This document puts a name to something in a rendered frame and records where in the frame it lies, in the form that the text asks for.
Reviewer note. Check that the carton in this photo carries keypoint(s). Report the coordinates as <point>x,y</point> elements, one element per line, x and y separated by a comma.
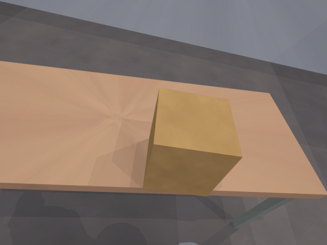
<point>193,143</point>

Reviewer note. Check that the table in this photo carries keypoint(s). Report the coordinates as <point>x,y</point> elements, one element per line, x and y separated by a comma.
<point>73,130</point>

